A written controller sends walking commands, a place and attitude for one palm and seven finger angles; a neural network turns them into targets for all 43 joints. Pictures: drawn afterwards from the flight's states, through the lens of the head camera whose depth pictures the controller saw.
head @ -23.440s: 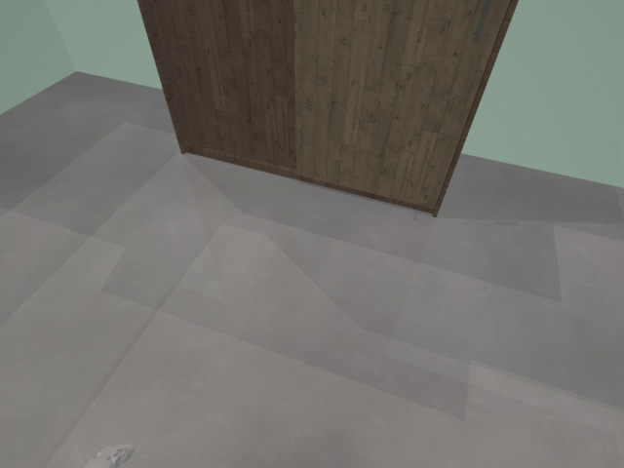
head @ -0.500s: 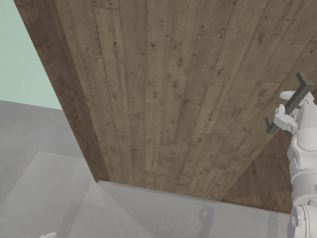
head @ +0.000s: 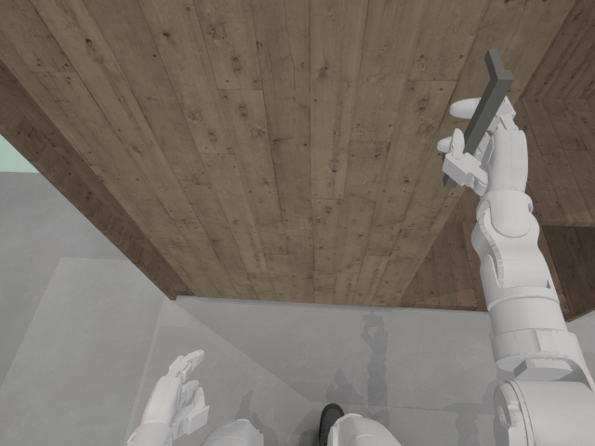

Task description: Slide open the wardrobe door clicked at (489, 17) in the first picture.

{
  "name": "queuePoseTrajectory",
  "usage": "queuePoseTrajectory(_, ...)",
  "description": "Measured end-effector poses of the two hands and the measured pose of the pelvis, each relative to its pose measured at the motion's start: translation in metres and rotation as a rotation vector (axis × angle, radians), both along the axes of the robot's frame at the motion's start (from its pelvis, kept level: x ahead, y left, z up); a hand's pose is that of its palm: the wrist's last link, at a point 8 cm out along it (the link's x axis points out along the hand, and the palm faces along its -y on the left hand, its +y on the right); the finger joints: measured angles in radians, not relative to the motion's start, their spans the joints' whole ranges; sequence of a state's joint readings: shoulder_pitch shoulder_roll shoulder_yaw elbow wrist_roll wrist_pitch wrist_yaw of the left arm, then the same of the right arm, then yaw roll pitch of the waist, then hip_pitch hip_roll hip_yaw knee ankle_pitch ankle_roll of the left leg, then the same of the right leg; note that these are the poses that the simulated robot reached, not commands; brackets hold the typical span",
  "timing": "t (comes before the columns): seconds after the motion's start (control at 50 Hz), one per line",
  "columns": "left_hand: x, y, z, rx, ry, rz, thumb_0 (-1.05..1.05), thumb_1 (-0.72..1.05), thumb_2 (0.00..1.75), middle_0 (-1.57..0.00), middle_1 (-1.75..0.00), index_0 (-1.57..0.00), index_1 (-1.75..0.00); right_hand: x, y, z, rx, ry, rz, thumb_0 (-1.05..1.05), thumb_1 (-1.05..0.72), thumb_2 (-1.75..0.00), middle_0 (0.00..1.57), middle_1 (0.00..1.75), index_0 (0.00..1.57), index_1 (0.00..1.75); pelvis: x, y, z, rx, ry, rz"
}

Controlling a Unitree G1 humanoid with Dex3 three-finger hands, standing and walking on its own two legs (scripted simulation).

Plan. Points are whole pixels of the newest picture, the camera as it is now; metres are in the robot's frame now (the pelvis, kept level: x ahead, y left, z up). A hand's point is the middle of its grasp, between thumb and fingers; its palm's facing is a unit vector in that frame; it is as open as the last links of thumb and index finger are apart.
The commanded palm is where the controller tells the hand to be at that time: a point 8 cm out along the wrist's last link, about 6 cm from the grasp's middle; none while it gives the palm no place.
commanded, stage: stop walking and hold the door there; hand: right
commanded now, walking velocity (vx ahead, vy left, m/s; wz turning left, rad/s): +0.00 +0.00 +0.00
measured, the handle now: (469, 127) +0.49 -0.22 +0.11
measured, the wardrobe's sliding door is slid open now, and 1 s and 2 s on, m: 0.56 0.56 0.56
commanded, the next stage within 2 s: loosen the grip on the handle in 0.76 s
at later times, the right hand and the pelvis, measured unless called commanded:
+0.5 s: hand (445, 156) +0.44 -0.18 +0.11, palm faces +0.32 +0.94 -0.13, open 5.7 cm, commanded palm +0.41 -0.20 +0.10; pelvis +0.00 +0.05 -0.01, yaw +2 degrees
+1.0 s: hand (457, 146) +0.45 -0.20 +0.11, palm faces +0.32 +0.94 -0.10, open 6.1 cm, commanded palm +0.39 -0.22 +0.11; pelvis -0.01 +0.05 -0.01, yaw +1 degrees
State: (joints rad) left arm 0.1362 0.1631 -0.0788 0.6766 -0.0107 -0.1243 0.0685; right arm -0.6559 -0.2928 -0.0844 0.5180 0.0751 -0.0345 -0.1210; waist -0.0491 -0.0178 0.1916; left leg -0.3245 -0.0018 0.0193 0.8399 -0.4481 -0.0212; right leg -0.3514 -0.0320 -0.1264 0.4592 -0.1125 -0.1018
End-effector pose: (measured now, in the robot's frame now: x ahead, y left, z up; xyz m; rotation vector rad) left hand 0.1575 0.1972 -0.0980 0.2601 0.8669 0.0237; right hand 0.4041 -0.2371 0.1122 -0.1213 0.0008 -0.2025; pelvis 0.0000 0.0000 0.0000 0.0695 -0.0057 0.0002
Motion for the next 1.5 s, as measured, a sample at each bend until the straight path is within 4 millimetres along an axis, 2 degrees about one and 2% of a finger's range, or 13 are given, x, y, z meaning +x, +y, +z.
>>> queuePoseTrajectory(0.24, -0.038, 0.059, 0.017, 0.101, 0.011, 0.077, 0.00, 0.90, 0.89, -0.20, -0.30, -0.21, -0.30, -0.002, 0.004, 0.004, 0.025, 0.051, -0.044, -0.01, -0.82, -0.84, 0.36, 1.33, 0.24, 1.40, -0.011, 0.018, 0.006, -0.003, 0.012, 0.017)
queuePoseTrajectory(0.36, -0.058, 0.092, 0.001, 0.100, 0.027, 0.130, 0.00, 0.90, 0.90, -0.20, -0.30, -0.21, -0.30, -0.002, 0.008, 0.004, 0.005, 0.055, -0.094, -0.02, -0.83, -0.85, 0.36, 1.29, 0.21, 1.40, -0.013, 0.035, -0.004, -0.045, 0.017, 0.031)
queuePoseTrajectory(0.48, -0.078, 0.114, -0.014, 0.103, 0.123, 0.206, 0.00, 0.90, 0.90, -0.20, -0.29, -0.21, -0.30, -0.002, 0.010, 0.004, 0.006, 0.056, -0.133, -0.01, -0.81, -0.87, 0.38, 1.26, 0.24, 1.40, 0.002, 0.045, -0.007, -0.051, 0.010, 0.026)
queuePoseTrajectory(0.6, -0.075, 0.126, -0.014, 0.113, 0.123, 0.237, 0.01, 0.91, 0.90, -0.20, -0.29, -0.21, -0.30, -0.002, 0.010, 0.004, -0.008, 0.045, -0.144, -0.02, -0.79, -0.88, 0.41, 1.27, 0.26, 1.40, 0.010, 0.054, -0.011, -0.059, 0.001, 0.036)
queuePoseTrajectory(0.8, -0.053, 0.124, -0.005, 0.113, 0.044, 0.239, 0.01, 0.91, 0.90, -0.20, -0.29, -0.21, -0.30, -0.002, 0.009, 0.003, -0.016, 0.039, -0.135, -0.02, -0.79, -0.87, 0.42, 1.28, 0.25, 1.40, 0.009, 0.051, -0.011, -0.054, 0.000, 0.045)
queuePoseTrajectory(0.88, -0.051, 0.116, -0.002, 0.100, 0.021, 0.235, 0.00, 0.91, 0.90, -0.20, -0.29, -0.21, -0.30, -0.001, 0.007, 0.004, -0.031, 0.038, -0.114, -0.02, -0.78, -0.86, 0.42, 1.29, 0.25, 1.40, 0.005, 0.046, -0.011, -0.051, 0.000, 0.049)
queuePoseTrajectory(0.92, -0.054, 0.111, -0.003, 0.094, 0.019, 0.189, 0.00, 0.91, 0.90, -0.20, -0.29, -0.20, -0.30, 0.008, 0.001, 0.005, -0.052, 0.075, -0.106, -0.02, -0.72, -0.85, 0.43, 1.30, 0.27, 1.40, 0.001, 0.046, -0.012, -0.055, 0.029, 0.030)
queuePoseTrajectory(1.0, -0.075, 0.107, -0.002, 0.082, 0.055, 0.158, 0.00, 0.90, 0.89, -0.20, -0.29, -0.21, -0.30, 0.011, -0.007, 0.007, 0.038, 0.066, -0.133, -0.01, -0.60, -0.79, 0.44, 1.34, 0.39, 1.44, -0.008, 0.048, -0.014, -0.053, 0.067, 0.017)
queuePoseTrajectory(1.06, -0.096, 0.106, -0.007, 0.070, 0.082, 0.161, 0.00, 0.90, 0.89, -0.20, -0.30, -0.21, -0.30, 0.002, -0.001, 0.012, -0.032, 0.029, -0.126, 0.00, -0.43, -0.70, 0.45, 1.36, 0.43, 1.44, -0.015, 0.043, -0.016, -0.037, 0.079, 0.014)
queuePoseTrajectory(1.18, -0.142, 0.104, -0.023, 0.059, 0.186, 0.209, 0.00, 0.90, 0.89, -0.20, -0.30, -0.21, -0.30, -0.002, 0.005, 0.011, 0.003, 0.034, -0.147, 0.00, 0.06, -0.45, 0.39, 1.34, 0.39, 1.41, -0.029, 0.038, -0.021, -0.027, 0.082, 0.003)
queuePoseTrajectory(1.26, -0.168, 0.103, -0.026, 0.066, 0.229, 0.234, 0.00, 0.90, 0.90, -0.20, -0.29, -0.21, -0.30, -0.002, 0.007, 0.010, -0.016, 0.039, -0.160, 0.00, 0.30, -0.33, 0.37, 1.32, 0.37, 1.36, -0.034, 0.036, -0.023, -0.023, 0.091, 0.013)
queuePoseTrajectory(1.38, -0.193, 0.101, -0.028, 0.074, 0.243, 0.290, 0.00, 0.91, 0.90, -0.20, -0.29, -0.21, -0.30, 0.003, -0.003, 0.012, -0.038, 0.037, -0.173, -0.01, 0.47, -0.24, 0.33, 1.26, 0.32, 1.27, -0.038, 0.033, -0.026, -0.021, 0.092, 0.059)
queuePoseTrajectory(1.5, -0.199, 0.098, -0.029, 0.078, 0.238, 0.316, 0.00, 0.91, 0.90, -0.20, -0.29, -0.21, -0.30, 0.005, -0.002, 0.011, -0.019, 0.009, -0.151, -0.01, 0.53, -0.21, 0.29, 1.19, 0.30, 1.23, -0.034, 0.030, -0.026, -0.019, 0.092, 0.083)
